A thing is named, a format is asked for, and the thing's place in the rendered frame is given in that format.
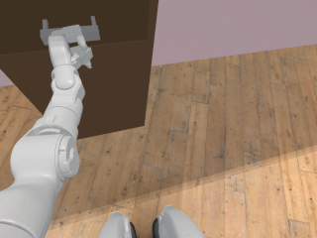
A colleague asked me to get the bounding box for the left robot forearm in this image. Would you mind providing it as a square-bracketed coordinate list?
[10, 65, 85, 177]

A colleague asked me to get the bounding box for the cabinet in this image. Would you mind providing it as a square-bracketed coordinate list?
[0, 0, 159, 140]

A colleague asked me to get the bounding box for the right robot thigh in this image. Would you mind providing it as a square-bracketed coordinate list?
[158, 208, 205, 238]

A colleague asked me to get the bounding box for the robot left upper arm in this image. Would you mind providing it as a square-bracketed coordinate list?
[0, 134, 80, 238]

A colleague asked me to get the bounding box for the handle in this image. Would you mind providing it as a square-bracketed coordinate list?
[40, 16, 101, 46]

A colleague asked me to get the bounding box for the robot left hand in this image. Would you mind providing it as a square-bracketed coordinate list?
[48, 24, 93, 69]

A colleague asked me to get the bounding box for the drawer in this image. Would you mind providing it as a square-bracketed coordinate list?
[0, 0, 150, 55]

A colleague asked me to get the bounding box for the robot right shin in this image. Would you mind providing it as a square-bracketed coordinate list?
[158, 204, 173, 238]

